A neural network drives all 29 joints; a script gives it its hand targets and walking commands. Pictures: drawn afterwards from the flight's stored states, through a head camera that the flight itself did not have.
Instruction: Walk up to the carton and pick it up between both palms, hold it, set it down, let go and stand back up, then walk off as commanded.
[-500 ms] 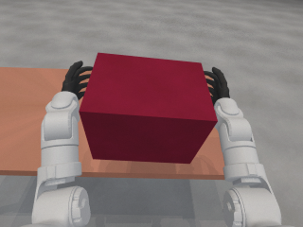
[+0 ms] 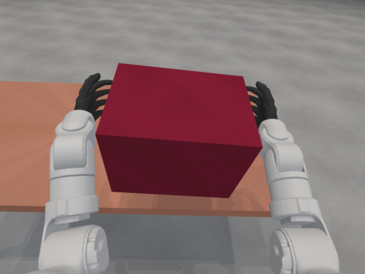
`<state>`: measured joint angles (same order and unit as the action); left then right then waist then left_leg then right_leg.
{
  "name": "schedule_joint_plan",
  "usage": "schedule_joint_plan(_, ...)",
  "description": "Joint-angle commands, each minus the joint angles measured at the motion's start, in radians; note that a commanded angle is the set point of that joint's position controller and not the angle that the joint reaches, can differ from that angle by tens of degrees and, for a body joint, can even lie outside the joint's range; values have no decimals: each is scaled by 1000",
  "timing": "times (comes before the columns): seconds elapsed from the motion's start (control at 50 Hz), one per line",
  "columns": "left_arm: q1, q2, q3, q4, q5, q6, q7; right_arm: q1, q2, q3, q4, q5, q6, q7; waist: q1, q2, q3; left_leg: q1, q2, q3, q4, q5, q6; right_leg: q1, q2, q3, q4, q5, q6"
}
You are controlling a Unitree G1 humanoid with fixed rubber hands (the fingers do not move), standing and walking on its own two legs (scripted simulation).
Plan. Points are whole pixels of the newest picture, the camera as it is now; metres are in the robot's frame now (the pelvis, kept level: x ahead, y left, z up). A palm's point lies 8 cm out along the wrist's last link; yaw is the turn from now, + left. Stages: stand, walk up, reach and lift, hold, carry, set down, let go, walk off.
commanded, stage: set down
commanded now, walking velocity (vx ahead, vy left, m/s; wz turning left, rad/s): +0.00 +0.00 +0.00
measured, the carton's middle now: (176, 134) +0.37 +0.00 +0.14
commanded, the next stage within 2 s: none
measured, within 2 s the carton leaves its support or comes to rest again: neither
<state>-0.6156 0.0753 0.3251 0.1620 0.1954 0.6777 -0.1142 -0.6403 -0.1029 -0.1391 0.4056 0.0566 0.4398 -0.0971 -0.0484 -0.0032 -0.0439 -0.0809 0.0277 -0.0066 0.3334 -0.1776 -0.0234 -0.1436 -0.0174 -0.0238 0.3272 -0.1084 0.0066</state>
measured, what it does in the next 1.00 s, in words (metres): stands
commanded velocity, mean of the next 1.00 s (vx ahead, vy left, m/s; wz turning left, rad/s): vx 0.00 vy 0.00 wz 0.00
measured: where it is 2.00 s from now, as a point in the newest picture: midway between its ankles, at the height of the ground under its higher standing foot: outside the picture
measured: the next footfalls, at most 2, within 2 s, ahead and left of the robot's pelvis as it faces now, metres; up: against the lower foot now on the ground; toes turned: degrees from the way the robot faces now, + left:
none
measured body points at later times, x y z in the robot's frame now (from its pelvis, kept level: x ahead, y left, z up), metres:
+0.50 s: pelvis +0.02 +0.00 +0.00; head -0.01 +0.01 +0.45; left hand +0.41 +0.19 +0.19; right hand +0.41 -0.18 +0.18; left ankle +0.01 +0.14 -0.75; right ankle +0.05 -0.12 -0.75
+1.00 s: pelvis +0.03 +0.01 +0.00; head +0.01 +0.02 +0.45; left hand +0.43 +0.19 +0.17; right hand +0.41 -0.18 +0.15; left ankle +0.01 +0.14 -0.75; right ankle +0.05 -0.12 -0.75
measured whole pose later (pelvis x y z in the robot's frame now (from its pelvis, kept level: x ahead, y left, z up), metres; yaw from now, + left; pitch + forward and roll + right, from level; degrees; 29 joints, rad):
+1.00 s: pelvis +0.03 +0.01 +0.00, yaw +0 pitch -4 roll +0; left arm -0.63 0.07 0.33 0.36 0.24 0.36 -0.14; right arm -0.57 -0.07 -0.17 0.57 0.01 0.06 -0.12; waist -0.05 -0.04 0.02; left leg -0.03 0.03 -0.01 0.31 -0.21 -0.02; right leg -0.10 -0.02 -0.03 0.31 -0.15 0.01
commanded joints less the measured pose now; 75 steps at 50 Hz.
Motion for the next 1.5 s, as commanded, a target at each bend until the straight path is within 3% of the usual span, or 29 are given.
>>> schedule_joint_plan(0.0,-654,-476,-449,-120,-149,-74,-124,-696,510,395,-257,170,-103,137,-15,-26,-341,-50,-90,35,-83,91,19,369,52,-2,-51,113,10)
schedule_joint_plan(0.08,-672,-457,-383,-74,-110,-120,-123,-761,527,388,-219,124,-153,148,12,-49,-337,-86,-93,43,-103,43,37,404,45,-11,-51,82,24)
schedule_joint_plan(0.1,-703,-444,-370,-71,-105,-150,-129,-755,526,335,-169,78,-175,156,-14,-25,-324,-98,-84,37,-117,-14,32,376,35,-14,-59,6,13)
schedule_joint_plan(0.18,-685,-386,-263,100,-35,-206,-152,-711,502,203,-42,-38,-247,176,-12,-54,-256,-132,-87,71,-133,-118,52,371,10,-14,-93,-154,21)
schedule_joint_plan(0.2,-654,-391,-220,126,-6,-209,-162,-720,519,241,-46,-38,-268,174,30,-89,-221,-127,-89,80,-137,-95,69,379,11,-32,-94,-173,31)
schedule_joint_plan(0.32,-684,-409,-269,147,-31,-317,-170,-608,511,179,40,-118,-362,151,-29,-57,-224,-73,-80,87,-146,-41,40,358,11,-54,-90,-124,37)
schedule_joint_plan(0.36,-633,-446,-301,133,-38,-334,-154,-632,504,207,10,-97,-406,149,-24,-1,-231,-67,-83,84,-148,-8,25,388,15,-58,-91,-48,38)
schedule_joint_plan(0.4,-605,-433,-344,125,-57,-347,-153,-613,523,252,-49,-83,-424,134,-13,-24,-260,-47,-83,83,-128,79,20,404,20,-67,-73,66,47)
schedule_joint_plan(0.42,-602,-429,-335,120,-40,-351,-144,-573,511,258,15,-85,-424,129,-20,13,-258,-26,-83,85,-112,104,11,419,16,-64,-71,78,45)
schedule_joint_plan(0.48,-530,-438,-337,108,-32,-351,-131,-599,492,315,-74,-54,-449,122,1,10,-305,25,-88,70,-95,207,5,421,39,-77,-68,136,42)
schedule_joint_plan(0.52,-524,-472,-434,12,-100,-368,-110,-646,520,399,-220,-8,-482,109,8,-41,-444,67,-86,61,-42,387,-4,484,49,-72,-35,324,46)
schedule_joint_plan(0.54,-508,-462,-426,53,-95,-370,-112,-600,509,376,-154,-8,-475,102,-19,-17,-397,66,-90,64,-37,386,-15,472,44,-71,-35,342,43)
schedule_joint_plan(0.6,-433,-404,-352,29,-29,-346,-124,-515,458,379,-118,1,-465,91,-11,-27,-336,57,-90,66,-30,419,-12,507,32,-61,-23,447,55)
schedule_joint_plan(0.64,-438,-447,-368,34,-39,-338,-119,-598,457,404,-219,19,-484,92,-2,-17,-362,73,-92,60,-14,450,-22,489,39,-69,-22,437,49)
schedule_joint_plan(0.68,-455,-440,-372,14,-53,-341,-120,-570,442,392,-202,2,-487,89,-16,-21,-380,78,-90,61,-18,431,-26,492,42,-80,-26,399,46)
schedule_joint_plan(0.7,-393,-435,-352,46,-40,-329,-125,-532,450,397,-188,4,-470,85,5,-47,-348,75,-87,60,-18,422,-15,488,39,-61,-29,437,50)
schedule_joint_plan(0.72,-435,-431,-372,37,-44,-336,-123,-541,451,377,-164,0,-473,86,-39,-26,-335,72,-90,57,-24,448,-28,488,41,-73,-19,442,44)
schedule_joint_plan(0.74,-461,-439,-365,48,-33,-335,-125,-579,463,376,-159,5,-486,89,-15,8,-337,85,-91,64,-8,453,-36,472,36,-72,-30,402,44)
schedule_joint_plan(0.82,-488,-423,-373,120,-44,-348,-131,-550,439,293,-74,-49,-485,89,-56,1,-306,58,-85,65,-43,323,-22,428,30,-72,-49,312,33)
schedule_joint_plan(0.86,-466,-412,-299,184,3,-344,-142,-497,441,285,-34,-68,-470,96,-24,-23,-217,17,-89,79,-68,227,-2,416,18,-55,-56,282,41)
schedule_joint_plan(0.94,-552,-416,-297,233,-13,-363,-152,-545,445,248,-3,-113,-476,103,-41,-35,-206,-13,-89,87,-101,116,16,405,16,-76,-68,187,39)
schedule_joint_plan(1.04,-617,-412,-265,281,-5,-424,-137,-594,493,240,32,-142,-511,112,-6,-31,-242,-44,-86,85,-108,99,19,396,14,-75,-55,150,38)
schedule_joint_plan(1.06,-619,-443,-306,313,-26,-422,-138,-613,474,206,37,-152,-504,110,-41,-28,-218,-35,-84,84,-112,60,11,359,25,-85,-64,103,37)
schedule_joint_plan(1.12,-663,-427,-292,317,-33,-465,-130,-606,516,214,48,-158,-516,111,-17,-64,-251,-33,-79,87,-114,95,22,387,23,-65,-56,163,41)
schedule_joint_plan(1.22,-750,-464,-355,292,-70,-506,-111,-617,549,217,68,-154,-538,116,-42,-1,-333,-1,-73,80,-73,211,-18,367,32,-80,-33,225,32)
schedule_joint_plan(1.26,-696,-433,-301,368,-37,-504,-119,-571,533,196,122,-188,-531,110,-36,-15,-294,-42,-84,100,-96,120,5,389,14,-68,-49,211,41)
schedule_joint_plan(1.32,-695,-436,-323,360,-47,-524,-120,-581,532,195,100,-170,-548,104,-48,-23,-316,-34,-83,86,-70,241,-11,424,18,-63,-21,366,44)
schedule_joint_plan(1.42,-722,-413,-300,391,-47,-547,-116,-592,535,199,82,-166,-556,106,-34,-25,-339,-69,-88,84,-70,223,-9,441,15,-51,-12,405,51)
schedule_joint_plan(1.48,-730,-438,-313,386,-54,-560,-121,-533,535,152,170,-215,-554,101,-82,-10,-317,-11,-74,87,-66,236,-18,380,29,-76,-32,317,37)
